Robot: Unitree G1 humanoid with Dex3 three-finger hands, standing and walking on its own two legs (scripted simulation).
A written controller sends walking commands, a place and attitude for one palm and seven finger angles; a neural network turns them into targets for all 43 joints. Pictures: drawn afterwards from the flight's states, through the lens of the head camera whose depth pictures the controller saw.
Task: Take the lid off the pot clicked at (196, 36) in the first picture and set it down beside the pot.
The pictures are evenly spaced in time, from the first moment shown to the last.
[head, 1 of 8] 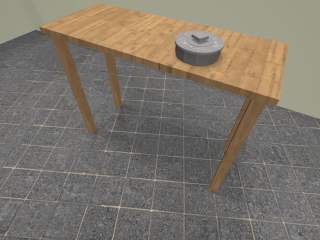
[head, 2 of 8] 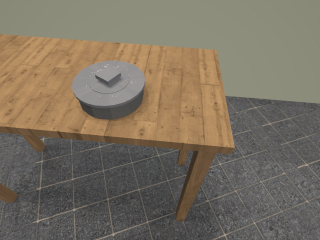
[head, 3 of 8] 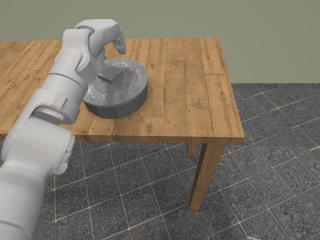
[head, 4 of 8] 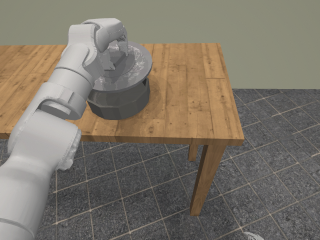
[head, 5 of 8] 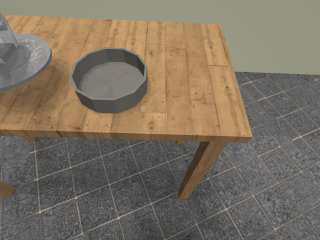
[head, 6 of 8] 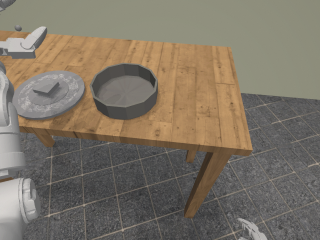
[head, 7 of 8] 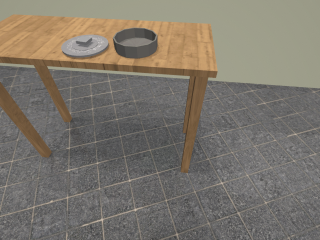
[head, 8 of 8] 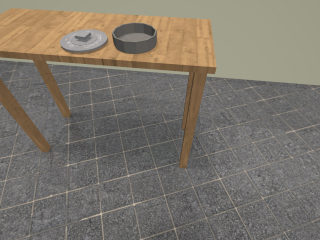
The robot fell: no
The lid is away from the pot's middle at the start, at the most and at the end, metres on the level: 0.00 0.24 0.22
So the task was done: yes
